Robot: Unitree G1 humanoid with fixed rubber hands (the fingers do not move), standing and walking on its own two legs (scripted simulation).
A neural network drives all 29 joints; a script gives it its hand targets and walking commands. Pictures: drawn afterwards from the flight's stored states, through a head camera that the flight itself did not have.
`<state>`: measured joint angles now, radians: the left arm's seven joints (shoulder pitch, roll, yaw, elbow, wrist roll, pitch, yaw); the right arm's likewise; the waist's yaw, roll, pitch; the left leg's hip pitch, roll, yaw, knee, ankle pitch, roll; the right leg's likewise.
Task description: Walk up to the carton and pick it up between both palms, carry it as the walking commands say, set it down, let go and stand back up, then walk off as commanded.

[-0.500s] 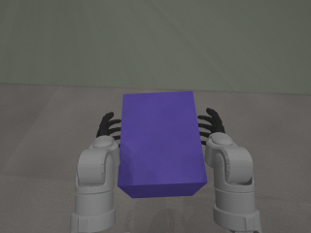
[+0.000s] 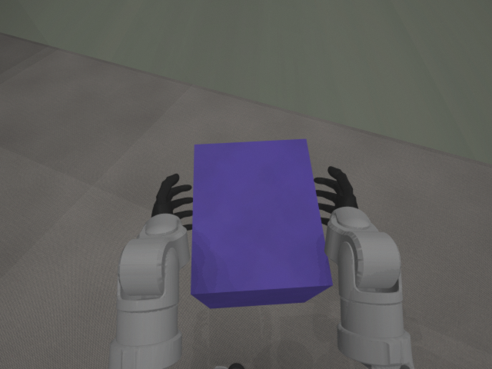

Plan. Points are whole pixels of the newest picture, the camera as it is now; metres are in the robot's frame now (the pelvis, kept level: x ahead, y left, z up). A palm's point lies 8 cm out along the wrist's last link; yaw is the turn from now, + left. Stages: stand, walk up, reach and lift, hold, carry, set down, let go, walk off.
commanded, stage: carry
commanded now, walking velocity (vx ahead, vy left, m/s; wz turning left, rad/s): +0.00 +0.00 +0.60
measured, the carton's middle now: (254, 230) +0.34 +0.00 +0.02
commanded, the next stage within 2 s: none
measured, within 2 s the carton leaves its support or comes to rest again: neither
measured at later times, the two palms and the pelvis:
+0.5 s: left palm (31, 349) +0.15 +0.27 +0.08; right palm (231, 263) +0.24 +0.03 +0.09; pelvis -0.09 +0.04 +0.00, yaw +19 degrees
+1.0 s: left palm out of the picture +0.03 +0.27 +0.12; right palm (203, 326) +0.16 +0.06 +0.11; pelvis -0.17 +0.00 +0.01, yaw +35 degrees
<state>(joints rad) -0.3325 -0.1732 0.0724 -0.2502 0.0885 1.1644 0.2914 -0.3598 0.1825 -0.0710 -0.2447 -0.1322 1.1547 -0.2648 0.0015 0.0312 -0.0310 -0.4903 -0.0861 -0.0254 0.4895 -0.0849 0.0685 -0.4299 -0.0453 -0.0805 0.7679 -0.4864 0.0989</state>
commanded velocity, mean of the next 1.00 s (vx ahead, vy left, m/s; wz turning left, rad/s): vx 0.00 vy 0.00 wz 0.60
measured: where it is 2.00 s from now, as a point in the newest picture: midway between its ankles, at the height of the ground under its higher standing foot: outside the picture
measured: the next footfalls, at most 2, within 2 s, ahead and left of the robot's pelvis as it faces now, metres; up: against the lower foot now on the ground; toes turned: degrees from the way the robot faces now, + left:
right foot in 0.04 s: +0.02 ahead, -0.12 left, +0.00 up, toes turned -6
left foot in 0.38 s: -0.04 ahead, +0.16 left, +0.00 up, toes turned +22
